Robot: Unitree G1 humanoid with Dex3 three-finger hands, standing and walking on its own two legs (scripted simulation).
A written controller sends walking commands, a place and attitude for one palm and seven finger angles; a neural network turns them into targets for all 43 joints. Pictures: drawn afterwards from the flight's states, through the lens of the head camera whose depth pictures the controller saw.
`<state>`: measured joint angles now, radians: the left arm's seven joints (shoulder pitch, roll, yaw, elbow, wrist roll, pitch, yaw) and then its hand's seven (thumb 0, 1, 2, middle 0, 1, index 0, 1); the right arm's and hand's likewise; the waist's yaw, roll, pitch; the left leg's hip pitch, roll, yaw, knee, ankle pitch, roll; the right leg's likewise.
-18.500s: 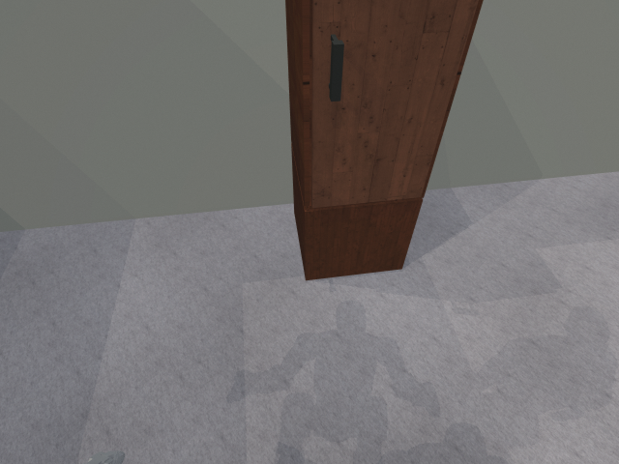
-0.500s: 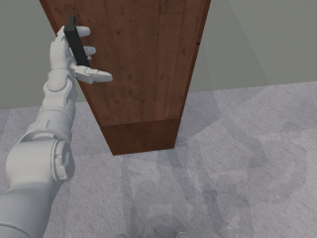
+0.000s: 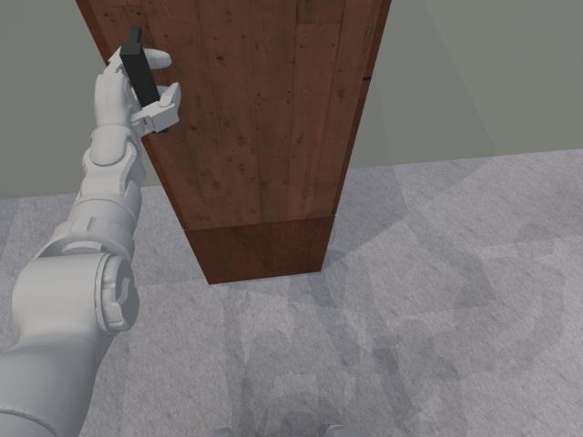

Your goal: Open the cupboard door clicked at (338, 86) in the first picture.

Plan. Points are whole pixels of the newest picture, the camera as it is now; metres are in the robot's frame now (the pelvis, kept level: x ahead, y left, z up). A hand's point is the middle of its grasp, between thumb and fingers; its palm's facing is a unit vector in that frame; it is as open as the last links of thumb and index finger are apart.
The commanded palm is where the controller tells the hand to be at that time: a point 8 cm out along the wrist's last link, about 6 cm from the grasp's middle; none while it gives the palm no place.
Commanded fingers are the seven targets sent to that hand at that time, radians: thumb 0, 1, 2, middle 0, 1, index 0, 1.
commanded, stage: close the thumb around the handle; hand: left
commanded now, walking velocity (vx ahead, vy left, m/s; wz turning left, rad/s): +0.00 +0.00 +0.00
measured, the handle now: (148, 82) +0.57 +0.14 +0.14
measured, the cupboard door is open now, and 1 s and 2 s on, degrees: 0 11 41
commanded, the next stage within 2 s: pull the door open along its arc in 0.14 s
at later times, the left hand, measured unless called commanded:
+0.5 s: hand (167, 110) +0.52 +0.12 +0.14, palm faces +0.02 -1.00 +0.00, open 5.5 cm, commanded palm +0.46 +0.17 +0.14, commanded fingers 0.00 0.90 0.90 -0.40 -1.35 -0.40 -1.35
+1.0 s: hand (176, 139) +0.47 +0.10 +0.14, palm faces +0.03 -1.00 +0.00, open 5.7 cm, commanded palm +0.43 +0.16 +0.14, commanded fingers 0.00 0.90 0.90 -0.40 -1.35 -0.40 -1.35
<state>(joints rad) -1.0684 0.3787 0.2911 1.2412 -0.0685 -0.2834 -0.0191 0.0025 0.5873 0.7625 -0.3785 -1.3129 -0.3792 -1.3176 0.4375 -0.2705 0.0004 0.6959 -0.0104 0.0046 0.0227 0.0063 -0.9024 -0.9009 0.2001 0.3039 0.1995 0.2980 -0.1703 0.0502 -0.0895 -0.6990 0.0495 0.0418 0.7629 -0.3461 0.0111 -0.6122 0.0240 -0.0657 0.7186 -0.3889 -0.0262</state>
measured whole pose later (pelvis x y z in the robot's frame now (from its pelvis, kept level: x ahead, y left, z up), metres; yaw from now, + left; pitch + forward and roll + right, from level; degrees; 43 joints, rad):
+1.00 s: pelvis +0.00 -0.01 +0.01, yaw +0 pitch +10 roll +0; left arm -0.81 0.21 0.20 0.97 -0.11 -0.21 0.01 0.01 0.71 0.79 -0.36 -1.35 -0.37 -1.35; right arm 0.28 -0.25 0.00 0.65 0.02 0.00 0.00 0.01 -0.90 -0.90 0.20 0.30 0.20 0.30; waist -0.09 0.04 -0.08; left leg -0.53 0.04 0.05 0.68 -0.32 0.00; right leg -0.46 0.02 -0.06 0.67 -0.38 -0.03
